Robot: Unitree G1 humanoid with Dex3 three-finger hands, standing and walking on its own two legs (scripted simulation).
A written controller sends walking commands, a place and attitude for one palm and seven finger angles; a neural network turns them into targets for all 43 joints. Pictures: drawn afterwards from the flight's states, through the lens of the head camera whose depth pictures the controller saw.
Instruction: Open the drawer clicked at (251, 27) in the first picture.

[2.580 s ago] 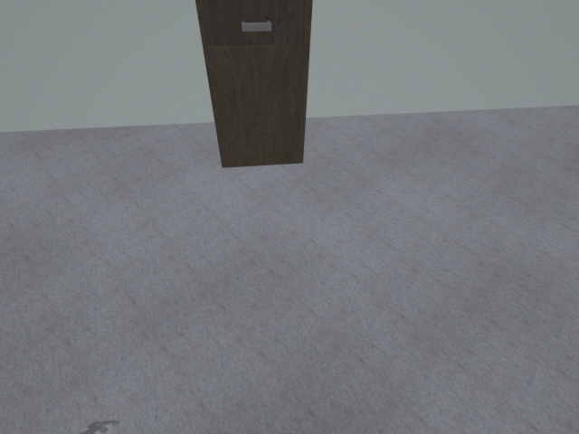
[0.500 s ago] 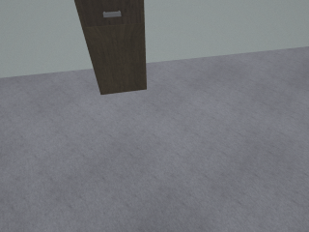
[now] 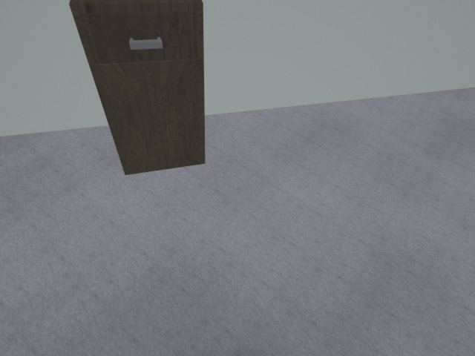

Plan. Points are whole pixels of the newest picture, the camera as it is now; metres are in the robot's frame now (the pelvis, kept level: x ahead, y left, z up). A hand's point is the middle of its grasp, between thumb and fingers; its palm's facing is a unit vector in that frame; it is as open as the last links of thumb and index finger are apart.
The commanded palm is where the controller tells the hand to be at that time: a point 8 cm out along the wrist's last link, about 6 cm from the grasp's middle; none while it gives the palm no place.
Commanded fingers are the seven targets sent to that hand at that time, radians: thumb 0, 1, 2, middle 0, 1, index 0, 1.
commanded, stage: walk to a spot facing it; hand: left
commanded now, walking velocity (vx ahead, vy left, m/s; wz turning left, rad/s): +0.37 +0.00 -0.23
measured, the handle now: (145, 42) +1.12 +0.45 -0.02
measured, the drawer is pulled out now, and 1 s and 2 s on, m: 0.00 0.00 0.00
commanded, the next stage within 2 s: turn to face it in 0.64 s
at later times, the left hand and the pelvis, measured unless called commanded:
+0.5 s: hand (197, 261) +0.35 +0.12 -0.17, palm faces -0.18 -0.98 -0.12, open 7.4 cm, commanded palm none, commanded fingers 0.00 0.90 0.90 -0.20 -0.30 -0.20 -0.30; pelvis +0.23 -0.02 +0.00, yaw -8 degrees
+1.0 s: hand (192, 229) +0.44 +0.15 -0.19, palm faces +0.02 -0.99 -0.15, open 7.4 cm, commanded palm none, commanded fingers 0.00 0.90 0.90 -0.20 -0.30 -0.20 -0.30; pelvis +0.44 -0.02 -0.01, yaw -3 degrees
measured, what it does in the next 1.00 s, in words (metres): walks ahead: right foot, then left foot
